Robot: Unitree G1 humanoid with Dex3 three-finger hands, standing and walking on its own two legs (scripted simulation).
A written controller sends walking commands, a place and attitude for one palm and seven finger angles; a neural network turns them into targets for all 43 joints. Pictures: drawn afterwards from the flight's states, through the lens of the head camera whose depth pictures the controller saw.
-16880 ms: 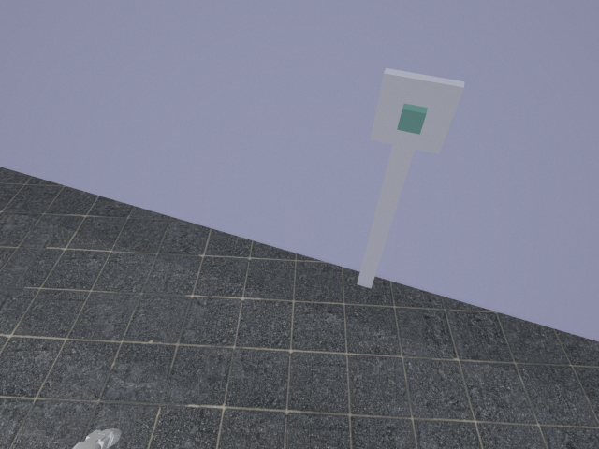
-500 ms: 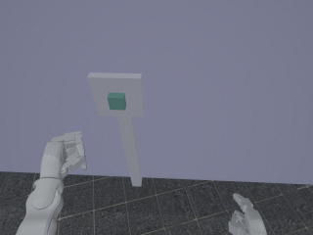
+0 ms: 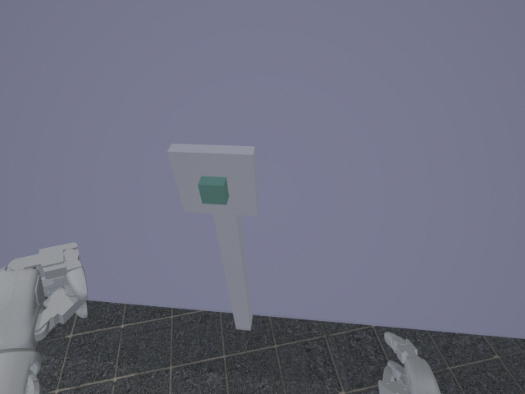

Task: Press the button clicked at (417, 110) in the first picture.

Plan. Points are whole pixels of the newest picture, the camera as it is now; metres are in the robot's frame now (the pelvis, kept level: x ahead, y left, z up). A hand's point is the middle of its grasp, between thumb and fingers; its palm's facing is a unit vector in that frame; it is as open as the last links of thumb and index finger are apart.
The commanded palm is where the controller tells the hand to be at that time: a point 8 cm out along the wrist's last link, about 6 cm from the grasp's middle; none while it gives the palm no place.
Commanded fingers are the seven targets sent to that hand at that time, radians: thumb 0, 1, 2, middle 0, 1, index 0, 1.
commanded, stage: draw the hand back to the body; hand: left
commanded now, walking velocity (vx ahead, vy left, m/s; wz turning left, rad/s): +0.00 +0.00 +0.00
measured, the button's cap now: (214, 189) +0.52 +0.18 +0.02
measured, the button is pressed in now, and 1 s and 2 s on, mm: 0 0 0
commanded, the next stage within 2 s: step back with the hand held close in 0.30 s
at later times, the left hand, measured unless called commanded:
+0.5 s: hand (76, 297) +0.17 +0.23 +0.17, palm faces +0.41 -0.82 -0.40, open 3.1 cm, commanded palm +0.12 +0.27 +0.17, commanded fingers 0.00 0.90 0.90 -1.30 -1.50 -1.30 -1.50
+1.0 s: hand (39, 334) +0.13 +0.26 +0.15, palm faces +0.32 -0.82 -0.47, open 3.1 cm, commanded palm +0.07 +0.30 +0.17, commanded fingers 0.00 0.90 0.90 -1.30 -1.50 -1.30 -1.50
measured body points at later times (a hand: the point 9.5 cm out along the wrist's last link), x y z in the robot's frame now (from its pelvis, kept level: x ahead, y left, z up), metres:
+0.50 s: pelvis -0.01 -0.01 +0.00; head -0.04 -0.04 +0.45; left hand +0.14 +0.27 +0.19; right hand +0.18 -0.23 -0.08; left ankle +0.01 +0.10 -0.74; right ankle -0.05 -0.11 -0.74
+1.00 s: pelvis -0.06 +0.02 -0.01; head -0.05 +0.02 +0.44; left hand +0.11 +0.30 +0.18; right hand +0.11 -0.22 -0.08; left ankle +0.01 +0.10 -0.74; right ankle -0.05 -0.11 -0.74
